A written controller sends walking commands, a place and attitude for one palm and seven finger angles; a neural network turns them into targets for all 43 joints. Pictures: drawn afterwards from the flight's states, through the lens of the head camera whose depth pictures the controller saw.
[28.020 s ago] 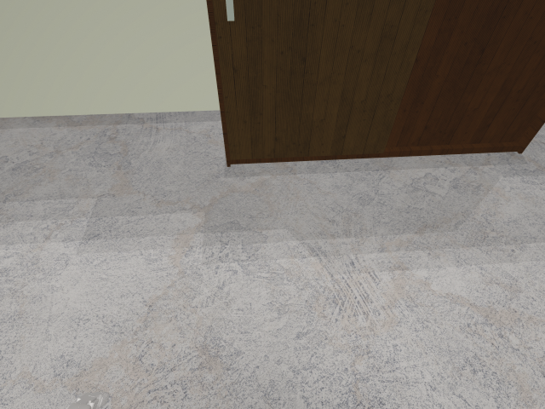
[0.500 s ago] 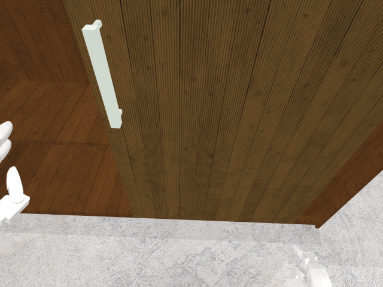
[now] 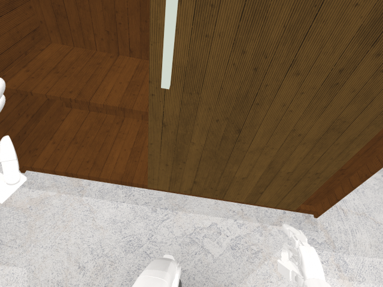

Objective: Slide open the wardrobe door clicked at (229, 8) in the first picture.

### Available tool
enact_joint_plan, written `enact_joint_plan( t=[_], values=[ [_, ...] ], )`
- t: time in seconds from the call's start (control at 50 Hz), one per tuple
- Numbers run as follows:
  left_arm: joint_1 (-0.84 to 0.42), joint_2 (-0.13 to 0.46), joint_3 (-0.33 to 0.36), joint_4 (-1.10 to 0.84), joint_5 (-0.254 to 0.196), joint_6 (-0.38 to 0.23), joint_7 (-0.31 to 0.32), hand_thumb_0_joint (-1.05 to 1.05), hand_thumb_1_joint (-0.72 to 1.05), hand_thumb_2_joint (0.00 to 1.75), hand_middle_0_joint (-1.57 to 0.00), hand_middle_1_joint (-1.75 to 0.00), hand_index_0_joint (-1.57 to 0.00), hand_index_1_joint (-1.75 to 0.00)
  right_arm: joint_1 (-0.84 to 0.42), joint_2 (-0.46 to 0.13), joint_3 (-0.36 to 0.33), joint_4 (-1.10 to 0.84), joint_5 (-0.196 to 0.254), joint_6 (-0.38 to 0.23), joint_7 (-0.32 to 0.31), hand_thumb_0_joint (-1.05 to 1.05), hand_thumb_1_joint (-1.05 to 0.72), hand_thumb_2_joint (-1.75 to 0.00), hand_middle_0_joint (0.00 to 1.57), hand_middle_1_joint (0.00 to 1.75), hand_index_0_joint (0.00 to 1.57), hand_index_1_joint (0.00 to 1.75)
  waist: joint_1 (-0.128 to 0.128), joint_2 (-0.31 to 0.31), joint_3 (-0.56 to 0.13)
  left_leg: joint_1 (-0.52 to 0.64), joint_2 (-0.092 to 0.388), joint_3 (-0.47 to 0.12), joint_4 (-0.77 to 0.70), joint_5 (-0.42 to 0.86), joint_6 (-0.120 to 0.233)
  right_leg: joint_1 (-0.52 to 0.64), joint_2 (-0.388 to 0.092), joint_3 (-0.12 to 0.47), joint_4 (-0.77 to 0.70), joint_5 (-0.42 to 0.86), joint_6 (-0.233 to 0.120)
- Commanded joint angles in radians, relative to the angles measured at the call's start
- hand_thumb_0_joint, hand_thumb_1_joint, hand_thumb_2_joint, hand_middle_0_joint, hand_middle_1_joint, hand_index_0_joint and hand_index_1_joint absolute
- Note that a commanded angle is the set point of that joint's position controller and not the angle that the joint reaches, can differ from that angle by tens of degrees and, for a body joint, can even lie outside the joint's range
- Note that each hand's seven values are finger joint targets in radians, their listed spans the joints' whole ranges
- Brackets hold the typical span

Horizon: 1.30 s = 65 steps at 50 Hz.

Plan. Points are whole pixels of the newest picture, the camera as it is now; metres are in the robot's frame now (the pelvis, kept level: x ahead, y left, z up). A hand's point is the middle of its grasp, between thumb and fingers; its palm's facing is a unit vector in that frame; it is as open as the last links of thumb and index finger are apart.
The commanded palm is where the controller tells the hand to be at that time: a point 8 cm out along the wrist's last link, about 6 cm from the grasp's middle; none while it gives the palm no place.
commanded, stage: stop stepping back and stand still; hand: left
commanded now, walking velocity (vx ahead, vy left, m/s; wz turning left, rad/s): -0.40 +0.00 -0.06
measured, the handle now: (170, 41) +0.68 +0.17 +0.17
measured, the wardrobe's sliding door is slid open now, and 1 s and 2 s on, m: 0.69 0.69 0.69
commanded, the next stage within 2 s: none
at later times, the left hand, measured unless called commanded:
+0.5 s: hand out of the picture -0.01 +0.43 +0.22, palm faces +0.54 -0.80 -0.26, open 7.4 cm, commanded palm -0.08 +0.44 +0.21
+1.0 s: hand out of the picture -0.15 +0.49 +0.19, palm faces +0.50 -0.80 -0.33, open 7.4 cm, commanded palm -0.21 +0.52 +0.21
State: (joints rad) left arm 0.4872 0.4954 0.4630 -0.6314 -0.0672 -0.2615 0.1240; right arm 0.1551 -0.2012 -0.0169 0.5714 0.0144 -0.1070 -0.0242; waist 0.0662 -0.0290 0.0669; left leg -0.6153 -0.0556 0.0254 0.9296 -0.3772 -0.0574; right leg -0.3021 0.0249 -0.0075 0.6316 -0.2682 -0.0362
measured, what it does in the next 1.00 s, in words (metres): walks backwards: left foot, then right foot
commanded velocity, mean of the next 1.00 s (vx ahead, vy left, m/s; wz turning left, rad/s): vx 0.28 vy -0.17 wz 0.00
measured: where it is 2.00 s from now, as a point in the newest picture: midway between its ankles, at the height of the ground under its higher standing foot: outside the picture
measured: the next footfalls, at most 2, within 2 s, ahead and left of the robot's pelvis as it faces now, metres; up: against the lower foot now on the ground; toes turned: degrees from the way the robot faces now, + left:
left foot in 0.06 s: +0.18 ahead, +0.07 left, +0.00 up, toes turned -1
right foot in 0.26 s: -0.02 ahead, -0.05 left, +0.00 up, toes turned +0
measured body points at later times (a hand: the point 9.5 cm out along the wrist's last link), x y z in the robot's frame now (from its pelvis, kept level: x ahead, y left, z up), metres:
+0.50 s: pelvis -0.22 +0.14 +0.00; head -0.25 +0.19 +0.45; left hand -0.04 +0.47 +0.23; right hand -0.07 -0.06 -0.07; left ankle -0.10 +0.25 -0.71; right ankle -0.18 +0.00 -0.60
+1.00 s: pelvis -0.35 +0.21 +0.02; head -0.37 +0.24 +0.46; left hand -0.18 +0.53 +0.21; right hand -0.19 -0.04 -0.05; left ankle -0.31 +0.35 -0.71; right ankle -0.34 +0.09 -0.68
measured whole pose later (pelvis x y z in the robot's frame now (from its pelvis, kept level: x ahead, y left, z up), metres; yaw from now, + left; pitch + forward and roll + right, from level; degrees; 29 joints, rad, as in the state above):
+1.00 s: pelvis -0.35 +0.21 +0.02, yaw +1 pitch -4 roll +1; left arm 0.44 0.40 0.40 -0.47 -0.04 -0.16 0.18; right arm 0.24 -0.21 -0.03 0.64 0.00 -0.11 -0.10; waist 0.01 -0.08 0.01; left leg -0.28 0.09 0.11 0.61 -0.25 0.00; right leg -0.37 -0.04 -0.02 0.90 -0.45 0.00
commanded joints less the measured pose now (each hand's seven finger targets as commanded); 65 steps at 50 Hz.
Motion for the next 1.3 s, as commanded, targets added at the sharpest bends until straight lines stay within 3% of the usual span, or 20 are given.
enact_joint_plan(
  t=[0.0,0.02,0.04,0.16,0.18,0.2,0.22,0.24,0.3,0.34,0.58,0.6,0.64,0.66,0.86,0.9,0.96,1.12,1.2,1.28],
  values=[
    [-0.310,0.126,0.048,-0.181,0.019,-0.027,-0.006,0.00,0.90,0.90,-0.20,-0.30,-0.20,-0.30,-0.025,-0.145,-0.038,-0.077,0.001,-0.017,-0.017,0.00,-0.90,-0.90,0.20,0.30,0.20,0.30,-0.120,0.082,0.001,0.395,0.117,-0.191,-0.382,-0.019,0.039,-0.399,-0.145,0.085,0.094,-0.117,-0.001],
    [-0.344,0.131,0.066,-0.169,0.025,-0.026,0.002,0.00,0.90,0.90,-0.20,-0.30,-0.20,-0.30,-0.075,-0.206,-0.054,-0.093,-0.003,-0.041,-0.027,0.00,-0.90,-0.90,0.20,0.30,0.20,0.30,-0.088,0.589,-0.022,0.207,0.312,-0.447,-0.727,-0.240,0.108,-0.323,0.048,-0.010,0.480,-0.389,0.033],
    [-0.413,0.159,0.087,-0.183,0.031,-0.035,0.013,0.00,0.90,0.90,-0.20,-0.30,-0.20,-0.30,-0.031,-0.155,-0.049,-0.072,-0.016,-0.078,-0.029,0.00,-0.90,-0.90,0.20,0.30,0.20,0.30,-0.088,0.614,-0.049,-0.009,0.370,-0.574,-0.852,-0.524,0.149,-0.154,0.116,0.070,0.712,-0.337,0.038],
    [-0.018,0.166,0.141,-0.330,-0.027,0.043,-0.005,0.00,0.90,0.90,-0.20,-0.30,-0.20,-0.30,-0.091,-0.092,-0.110,-0.130,0.013,-0.068,0.053,0.00,-0.90,-0.90,0.20,0.30,0.20,0.30,0.050,0.408,-0.269,0.084,0.000,0.182,-0.648,-0.177,-0.387,0.279,0.152,-0.260,0.293,-0.430,-0.051],
    [0.119,0.175,0.146,-0.269,-0.004,0.019,0.007,0.00,0.90,0.90,-0.20,-0.30,-0.20,-0.30,-0.041,-0.056,-0.095,-0.117,0.051,-0.054,0.061,0.00,-0.90,-0.90,0.20,0.30,0.20,0.30,0.081,-0.056,-0.202,0.090,-0.114,0.246,0.235,-0.158,-0.239,0.096,-0.086,-0.005,-0.158,-0.497,-0.207],
    [0.088,0.135,0.100,-0.312,0.010,0.014,-0.003,0.00,0.90,0.90,-0.20,-0.30,-0.20,-0.30,-0.046,-0.074,-0.093,-0.116,0.066,-0.052,0.051,0.00,-0.90,-0.90,0.20,0.30,0.20,0.30,0.002,-0.597,-0.039,-0.018,-0.012,-0.260,1.063,-0.319,0.184,-0.389,-0.391,0.556,-0.279,-0.269,-0.309],
    [-0.145,0.236,0.185,-0.451,-0.060,0.025,-0.023,0.00,0.90,0.90,-0.20,-0.30,-0.20,-0.30,-0.030,-0.033,-0.076,-0.119,0.025,-0.066,0.041,0.00,-0.90,-0.90,0.20,0.30,0.20,0.30,-0.112,-0.327,-0.113,-0.063,0.049,-0.332,1.158,-0.208,0.325,-0.423,-0.434,0.493,-0.349,-0.383,-0.289],
    [-0.268,0.438,0.291,-0.491,-0.068,-0.051,-0.036,0.00,0.90,0.90,-0.20,-0.30,-0.20,-0.30,0.007,-0.026,-0.009,-0.142,-0.041,-0.072,0.032,0.00,-0.90,-0.90,0.20,0.30,0.20,0.30,-0.126,0.023,-0.196,0.086,0.173,-0.204,0.757,-0.072,0.088,-0.358,-0.354,0.312,-0.286,-0.317,0.047],
    [-0.313,0.109,0.096,-0.015,0.004,0.030,0.003,0.00,0.90,0.90,-0.20,-0.30,-0.20,-0.30,0.010,-0.122,-0.052,-0.045,0.000,-0.059,-0.008,0.00,-0.90,-0.90,0.20,0.30,0.20,0.30,-0.116,0.087,-0.100,0.463,0.089,-0.019,-0.303,-0.218,0.080,-0.433,-0.112,0.076,0.073,-0.530,-0.051],
    [-0.439,0.176,0.128,-0.077,0.037,-0.012,0.029,0.00,0.90,0.90,-0.20,-0.30,-0.20,-0.30,0.017,-0.193,-0.068,-0.071,-0.007,-0.063,-0.029,0.00,-0.90,-0.90,0.20,0.30,0.20,0.30,-0.101,0.504,-0.016,0.274,0.459,-0.705,-0.744,-0.583,0.212,-0.544,0.065,0.007,0.748,-0.365,0.036],
    [-0.028,0.149,0.061,-0.166,0.017,0.126,0.027,0.00,0.90,0.90,-0.20,-0.30,-0.20,-0.30,-0.070,-0.054,-0.024,-0.094,-0.025,0.025,-0.017,0.00,-0.90,-0.90,0.20,0.30,0.20,0.30,-0.006,0.104,-0.216,0.025,0.124,0.143,-0.311,-0.133,-0.012,0.401,0.036,-0.097,-0.247,-0.327,-0.096],
    [-0.125,0.168,0.073,-0.218,0.021,0.128,0.027,0.00,0.90,0.90,-0.20,-0.30,-0.20,-0.30,-0.072,-0.059,-0.043,-0.087,0.009,0.027,-0.024,0.00,-0.90,-0.90,0.20,0.30,0.20,0.30,-0.041,-0.191,-0.150,0.049,0.066,0.145,0.175,-0.047,0.013,0.139,-0.172,0.119,-0.364,-0.182,-0.187],
    [-0.297,0.370,0.263,-0.275,-0.005,0.060,0.061,0.00,0.90,0.90,-0.20,-0.30,-0.20,-0.30,-0.092,-0.075,-0.017,-0.107,0.001,0.010,-0.039,0.00,-0.90,-0.90,0.20,0.30,0.20,0.30,-0.084,-0.103,-0.045,-0.182,0.151,-0.101,0.632,-0.065,0.048,-0.082,-0.430,0.523,-0.505,-0.423,-0.305],
    [-0.238,0.303,0.237,-0.072,-0.013,0.062,0.070,0.00,0.90,0.90,-0.20,-0.30,-0.20,-0.30,-0.057,-0.075,0.011,-0.108,-0.015,0.012,-0.030,0.00,-0.90,-0.90,0.20,0.30,0.20,0.30,-0.112,-0.010,-0.039,-0.114,0.215,-0.129,0.491,-0.036,0.046,-0.083,-0.411,0.478,-0.454,-0.321,-0.057],
    [-0.236,0.090,-0.014,-0.074,0.031,0.041,0.076,0.00,0.90,0.90,-0.20,-0.30,-0.20,-0.30,-0.022,-0.130,-0.030,-0.095,-0.023,-0.050,-0.101,0.00,-0.90,-0.90,0.20,0.30,0.20,0.30,-0.076,-0.091,-0.119,0.462,0.112,0.141,-0.475,0.022,0.089,-0.007,-0.188,0.064,-0.236,-0.321,-0.073],
    [-0.248,0.111,0.012,-0.185,0.031,0.016,0.079,0.00,0.90,0.90,-0.20,-0.30,-0.20,-0.30,-0.004,-0.180,-0.053,-0.114,-0.016,-0.059,-0.095,0.00,-0.90,-0.90,0.20,0.30,0.20,0.30,-0.086,0.369,-0.128,0.682,0.381,-0.287,-0.641,-0.058,0.197,-0.310,-0.027,-0.068,0.218,-0.269,0.027],
    [-0.249,0.235,0.136,-0.241,0.048,-0.027,0.059,0.00,0.90,0.90,-0.20,-0.30,-0.20,-0.30,-0.020,-0.138,-0.049,-0.084,-0.017,-0.076,-0.050,0.00,-0.90,-0.90,0.20,0.30,0.20,0.30,-0.078,0.393,-0.034,0.351,0.480,-0.431,-0.828,-0.378,0.251,-0.302,-0.075,0.015,0.500,-0.192,0.043],
    [0.031,0.084,0.084,0.015,0.035,0.033,0.041,0.00,0.90,0.90,-0.20,-0.30,-0.20,-0.30,-0.005,-0.128,-0.040,-0.110,-0.012,-0.015,-0.030,0.00,-0.90,-0.90,0.20,0.30,0.20,0.30,-0.058,0.196,-0.095,0.090,0.307,0.018,-0.557,-0.331,0.133,0.240,0.029,-0.187,-0.067,-0.158,0.031],
    [-0.059,0.153,0.112,0.014,0.026,0.042,0.068,0.00,0.90,0.90,-0.20,-0.30,-0.20,-0.30,-0.022,-0.101,-0.023,-0.093,-0.010,-0.032,-0.029,0.00,-0.90,-0.90,0.20,0.30,0.20,0.30,-0.056,-0.212,-0.126,-0.055,0.114,0.018,0.136,-0.145,0.069,0.218,-0.381,0.503,-0.381,-0.077,-0.200],
    [-0.128,0.115,0.066,-0.103,0.034,0.030,0.065,0.00,0.90,0.90,-0.20,-0.30,-0.20,-0.30,-0.053,-0.103,-0.014,-0.057,-0.013,-0.026,-0.035,0.00,-0.90,-0.90,0.20,0.30,0.20,0.30,-0.081,-0.131,-0.087,0.278,0.144,0.031,-0.213,-0.006,0.079,-0.044,-0.273,0.172,-0.289,-0.193,-0.109]
  ],
)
